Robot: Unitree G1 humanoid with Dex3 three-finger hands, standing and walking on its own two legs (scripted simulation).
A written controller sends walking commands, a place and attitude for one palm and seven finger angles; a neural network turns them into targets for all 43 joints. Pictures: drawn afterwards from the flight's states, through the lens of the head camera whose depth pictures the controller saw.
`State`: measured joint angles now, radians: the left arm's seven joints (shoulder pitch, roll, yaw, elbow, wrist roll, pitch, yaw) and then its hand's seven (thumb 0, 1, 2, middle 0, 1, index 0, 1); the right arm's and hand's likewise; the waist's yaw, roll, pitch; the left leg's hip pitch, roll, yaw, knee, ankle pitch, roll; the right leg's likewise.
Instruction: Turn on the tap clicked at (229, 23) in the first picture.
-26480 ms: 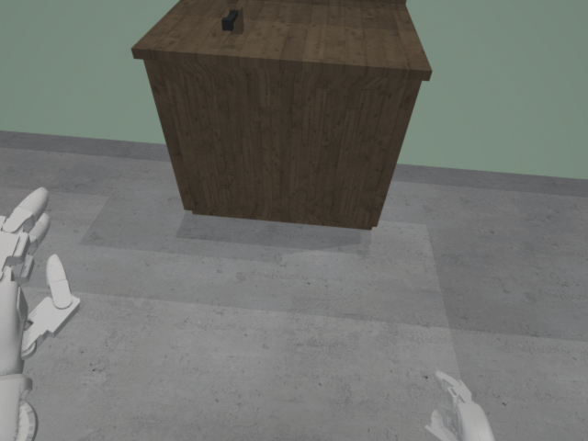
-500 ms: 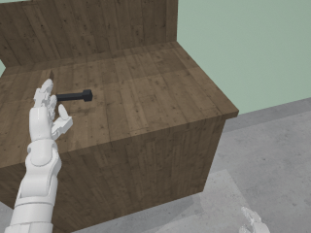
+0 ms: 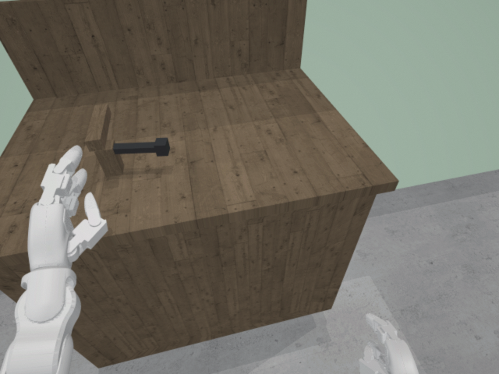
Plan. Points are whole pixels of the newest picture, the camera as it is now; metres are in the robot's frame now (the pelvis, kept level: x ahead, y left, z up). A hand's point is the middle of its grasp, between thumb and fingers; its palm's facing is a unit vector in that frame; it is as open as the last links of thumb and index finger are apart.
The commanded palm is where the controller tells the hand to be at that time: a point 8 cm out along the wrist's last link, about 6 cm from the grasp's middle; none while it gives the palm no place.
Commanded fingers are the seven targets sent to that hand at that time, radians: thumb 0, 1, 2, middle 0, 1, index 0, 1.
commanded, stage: draw the hand back beside the body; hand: left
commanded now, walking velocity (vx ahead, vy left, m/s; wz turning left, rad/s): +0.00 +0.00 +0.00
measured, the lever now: (162, 146) +0.51 +0.26 +0.09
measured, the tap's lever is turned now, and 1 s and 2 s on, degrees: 79 79 79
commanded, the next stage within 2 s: step back with the hand held close in 0.58 s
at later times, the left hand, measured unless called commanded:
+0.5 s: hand (65, 264) +0.19 +0.26 +0.15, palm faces +0.47 -0.83 -0.31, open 7.4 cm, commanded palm +0.15 +0.29 +0.16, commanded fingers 0.00 0.90 0.90 -0.20 -0.30 -0.20 -0.30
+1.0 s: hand (71, 267) +0.19 +0.26 +0.14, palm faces +0.39 -0.82 -0.43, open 7.4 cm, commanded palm +0.14 +0.30 +0.17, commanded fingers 0.00 0.90 0.90 -0.20 -0.30 -0.20 -0.30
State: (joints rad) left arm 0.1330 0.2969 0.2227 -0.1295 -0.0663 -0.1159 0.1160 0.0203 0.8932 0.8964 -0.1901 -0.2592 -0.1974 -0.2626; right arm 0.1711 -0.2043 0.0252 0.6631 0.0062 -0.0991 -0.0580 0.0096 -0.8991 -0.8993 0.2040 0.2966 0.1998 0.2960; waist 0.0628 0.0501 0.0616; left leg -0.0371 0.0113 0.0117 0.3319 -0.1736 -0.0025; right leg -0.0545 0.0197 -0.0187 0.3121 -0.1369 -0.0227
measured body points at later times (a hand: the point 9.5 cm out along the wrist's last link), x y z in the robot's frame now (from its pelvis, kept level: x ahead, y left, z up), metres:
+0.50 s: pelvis +0.00 +0.00 +0.00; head -0.03 -0.01 +0.45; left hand +0.16 +0.30 +0.17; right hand +0.20 -0.20 -0.08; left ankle +0.01 +0.12 -0.75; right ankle +0.03 -0.10 -0.75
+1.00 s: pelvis -0.02 +0.02 -0.01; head +0.00 +0.00 +0.44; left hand +0.17 +0.30 +0.17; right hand +0.17 -0.23 -0.09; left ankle +0.01 +0.12 -0.75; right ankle +0.03 -0.10 -0.75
